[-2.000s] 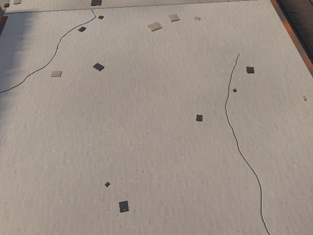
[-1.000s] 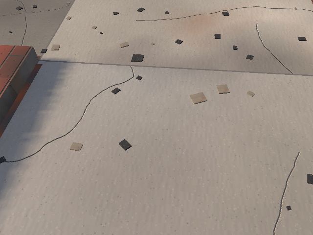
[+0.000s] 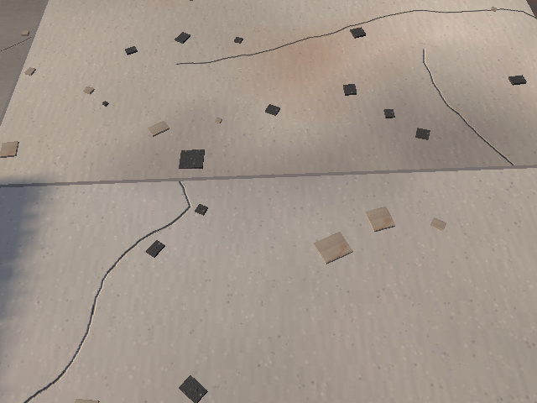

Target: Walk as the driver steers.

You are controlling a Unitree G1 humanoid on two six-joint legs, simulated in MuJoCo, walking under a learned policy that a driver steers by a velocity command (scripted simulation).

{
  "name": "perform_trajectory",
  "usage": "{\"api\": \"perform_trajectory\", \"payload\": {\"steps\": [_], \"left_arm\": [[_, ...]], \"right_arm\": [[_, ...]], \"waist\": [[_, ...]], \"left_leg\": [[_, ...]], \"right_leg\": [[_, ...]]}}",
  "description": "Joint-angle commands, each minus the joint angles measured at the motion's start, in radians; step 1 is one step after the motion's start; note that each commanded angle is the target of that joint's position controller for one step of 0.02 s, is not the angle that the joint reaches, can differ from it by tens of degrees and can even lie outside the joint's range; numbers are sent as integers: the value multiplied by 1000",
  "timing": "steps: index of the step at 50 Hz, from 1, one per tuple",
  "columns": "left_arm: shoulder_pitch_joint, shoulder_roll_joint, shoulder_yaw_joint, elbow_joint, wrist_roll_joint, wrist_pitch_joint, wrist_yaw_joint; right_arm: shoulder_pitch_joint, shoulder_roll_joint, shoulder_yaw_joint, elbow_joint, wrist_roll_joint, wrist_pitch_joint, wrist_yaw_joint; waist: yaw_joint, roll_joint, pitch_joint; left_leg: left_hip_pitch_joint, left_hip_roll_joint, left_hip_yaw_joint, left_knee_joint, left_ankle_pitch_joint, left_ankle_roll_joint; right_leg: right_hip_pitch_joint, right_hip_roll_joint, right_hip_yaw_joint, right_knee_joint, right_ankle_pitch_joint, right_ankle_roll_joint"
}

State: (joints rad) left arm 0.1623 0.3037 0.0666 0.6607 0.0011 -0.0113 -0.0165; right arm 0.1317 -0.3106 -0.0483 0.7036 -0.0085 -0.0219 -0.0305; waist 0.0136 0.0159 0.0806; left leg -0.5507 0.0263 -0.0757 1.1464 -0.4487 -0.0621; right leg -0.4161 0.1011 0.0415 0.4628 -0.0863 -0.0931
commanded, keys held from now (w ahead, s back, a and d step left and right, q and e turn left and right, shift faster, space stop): e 0.18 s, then no key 0.12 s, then q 0.38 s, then w+q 0.06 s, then q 0.26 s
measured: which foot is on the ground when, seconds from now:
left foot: up 0.00-0.26, down 0.28-0.62, up 0.64-0.90, down 0.92-1.00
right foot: down 0.00-0.28, up 0.30-0.56, down 0.58-0.92, up 0.94-1.00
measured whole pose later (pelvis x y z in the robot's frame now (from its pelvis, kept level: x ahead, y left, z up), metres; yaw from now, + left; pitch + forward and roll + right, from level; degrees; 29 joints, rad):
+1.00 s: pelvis +0.07 +0.10 +0.00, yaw +7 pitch +2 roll -1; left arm 0.19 0.32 0.08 0.75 0.00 0.01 0.03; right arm 0.16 -0.31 -0.07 0.61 0.00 0.02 0.02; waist 0.02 -0.03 0.05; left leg -0.36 -0.04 0.00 0.60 -0.27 0.06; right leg -0.37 -0.05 0.01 1.01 -0.56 0.06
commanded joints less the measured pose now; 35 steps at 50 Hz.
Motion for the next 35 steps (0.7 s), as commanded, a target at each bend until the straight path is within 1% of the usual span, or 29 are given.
{"api": "perform_trajectory", "payload": {"steps": [1,3,5,7,9,11,12,13,14,15,16,17,18,19,20,21,22,23,24,25,26,28,29,30,31,32,33,34,35], "left_arm": [[-7,160,47,-71,3,-2,21],[-9,168,50,-74,-6,12,35],[-23,167,50,-82,-10,27,46],[-26,165,50,-87,-8,38,50],[-19,163,51,-89,-6,44,48],[-16,148,45,-90,-6,48,45],[-24,136,39,-91,-10,51,45],[-21,120,32,-88,-15,54,46],[25,83,19,-82,-9,54,46],[86,51,11,-91,-2,47,43],[42,114,26,-95,11,34,44],[37,157,41,-76,6,32,46],[44,135,40,-52,6,39,47],[51,99,30,-36,15,49,50],[50,62,18,-29,19,54,47],[28,33,7,-32,17,51,43],[-12,23,3,-40,11,45,41],[-34,33,8,-44,-1,41,43],[-34,48,13,-40,-12,39,45],[-25,57,18,-32,-19,38,48],[-8,61,20,-21,-22,35,50],[23,75,29,-1,-15,29,50],[43,95,36,0,-6,27,52],[52,155,53,9,9,30,54],[51,159,60,12,18,36,51],[40,146,56,4,27,36,51],[22,124,48,-9,30,30,57],[4,110,41,-14,24,21,63],[-16,109,40,-14,10,12,66]], "right_arm": [[122,-75,-23,-25,-7,8,-16],[96,-75,-23,-28,-5,14,-19],[58,-73,-23,-38,0,18,-17],[25,-72,-24,-48,4,14,-12],[10,-75,-26,-55,7,1,-6],[30,-81,-29,-50,10,-12,4],[54,-76,-31,-43,9,-19,10],[80,-75,-33,-35,6,-25,16],[81,-122,-43,-43,-11,-26,15],[20,-211,-59,-62,-33,-16,8],[47,-142,-44,-54,-52,-16,11],[34,-105,-31,-60,-41,-20,14],[5,-79,-24,-57,-23,-21,16],[-22,-54,-12,-55,-6,-21,20],[-40,-46,-6,-50,3,-17,24],[-41,-66,-13,-46,9,-6,25],[-10,-100,-27,-42,13,5,24],[31,-133,-40,-37,14,14,22],[54,-151,-47,-36,16,21,19],[58,-156,-50,-40,21,26,17],[50,-155,-52,-44,28,29,14],[38,-147,-54,-52,41,34,7],[36,-131,-51,-57,39,31,4],[32,-98,-43,-79,34,23,5],[20,-85,-40,-81,33,17,10],[22,-97,-44,-83,26,15,15],[16,-121,-58,-82,24,18,17],[27,-137,-71,-77,27,28,17],[48,-123,-71,-71,28,41,17]], "waist": [[-43,-89,-219],[-33,-98,-246],[-21,-120,-234],[-8,-146,-210],[4,-168,-201],[3,-183,-217],[-14,-182,-221],[-33,-174,-214],[-14,-89,-213],[65,190,-176],[11,255,-180],[2,173,-169],[15,120,-163],[26,114,-157],[29,121,-147],[24,136,-132],[-4,162,-125],[-27,181,-135],[-37,196,-147],[-34,204,-153],[-25,204,-155],[-9,180,-170],[-4,142,-195],[-25,-11,-203],[-13,-160,-170],[1,-239,-150],[12,-237,-138],[3,-187,-120],[-16,-141,-114]], "left_leg": [[35,-7,0,-111,58,-31],[41,-12,-13,-178,119,-43],[51,-21,-22,-248,166,-45],[67,-32,-30,-320,177,-40],[93,-44,-34,-395,155,-31],[138,-43,-23,-488,148,-13],[193,-42,-10,-583,196,3],[276,-30,0,-717,303,24],[363,94,-102,-783,384,71],[411,277,-313,-806,616,200],[350,368,-456,-837,651,341],[334,332,-413,-826,627,345],[337,266,-329,-804,597,299],[343,216,-271,-795,574,258],[335,182,-235,-787,594,235],[323,134,-194,-775,624,216],[344,112,-190,-759,648,217],[387,117,-216,-749,663,230],[423,127,-251,-745,661,241],[444,132,-282,-743,647,246],[449,130,-305,-740,635,245],[391,115,-322,-725,598,217],[313,98,-305,-699,538,187],[205,30,-203,-631,438,139],[108,-60,-82,-538,251,89],[37,-87,-19,-421,38,58],[-16,-67,-2,-229,-134,37],[-50,-52,-14,-79,-163,17],[-79,-20,-23,-44,-112,8]], "right_leg": [[131,-250,262,-125,381,-188],[136,-236,276,-116,260,-165],[116,-214,304,-124,67,-138],[106,-204,342,-127,-60,-124],[125,-208,385,-105,-62,-119],[174,-222,411,-55,32,-112],[178,-214,412,-21,81,-98],[158,-188,401,14,77,-67],[97,-133,348,100,-72,-12],[-50,26,171,260,-394,53],[-80,17,134,437,-553,107],[-67,-5,160,548,-524,128],[-58,-20,156,570,-476,149],[-41,-53,131,538,-442,173],[-8,-79,103,461,-408,190],[35,-78,56,355,-392,199],[55,-62,25,273,-377,202],[58,-48,12,215,-358,201],[65,-41,9,165,-336,196],[78,-37,9,103,-302,187],[103,-33,6,28,-251,172],[220,-46,6,-85,-127,133],[314,-100,27,-74,-65,106],[363,-189,88,-28,40,45],[358,-266,170,-71,110,-33],[359,-389,275,-121,190,-113],[356,-463,320,-135,287,-170],[345,-480,307,-128,370,-186],[353,-459,254,-135,282,-159]]}}
Velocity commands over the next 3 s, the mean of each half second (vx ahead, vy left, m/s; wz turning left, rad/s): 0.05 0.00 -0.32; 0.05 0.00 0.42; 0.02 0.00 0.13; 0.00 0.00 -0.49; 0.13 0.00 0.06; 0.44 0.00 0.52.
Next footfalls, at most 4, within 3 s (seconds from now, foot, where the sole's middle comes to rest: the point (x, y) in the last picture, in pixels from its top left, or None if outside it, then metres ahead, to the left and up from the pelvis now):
0.28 left None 0.15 0.16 -0.77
0.58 right None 0.06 -0.08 -0.77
0.92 left None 0.13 0.19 -0.77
1.34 right None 0.18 -0.03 -0.77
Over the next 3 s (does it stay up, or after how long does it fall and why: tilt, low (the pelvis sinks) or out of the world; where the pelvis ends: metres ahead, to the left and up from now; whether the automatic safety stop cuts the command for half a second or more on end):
stays up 0.38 0.00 0.01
